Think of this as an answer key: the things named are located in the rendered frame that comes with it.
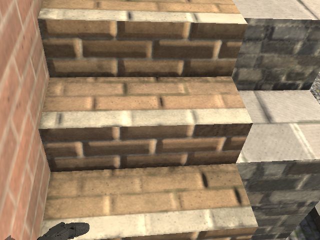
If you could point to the robot left hand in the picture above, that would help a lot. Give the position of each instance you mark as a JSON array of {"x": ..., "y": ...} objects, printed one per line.
[{"x": 66, "y": 231}]

